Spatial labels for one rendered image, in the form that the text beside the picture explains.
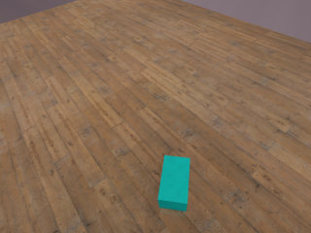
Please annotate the carton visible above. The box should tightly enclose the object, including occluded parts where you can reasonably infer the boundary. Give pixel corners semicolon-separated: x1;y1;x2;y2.
157;155;190;212

